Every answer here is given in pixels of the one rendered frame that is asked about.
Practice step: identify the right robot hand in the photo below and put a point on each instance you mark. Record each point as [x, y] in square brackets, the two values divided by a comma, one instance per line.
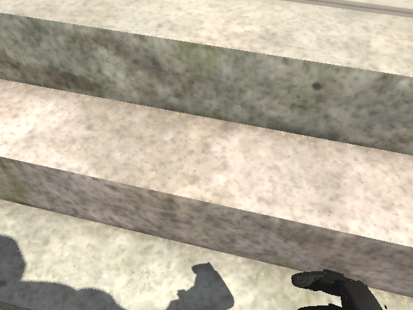
[355, 295]

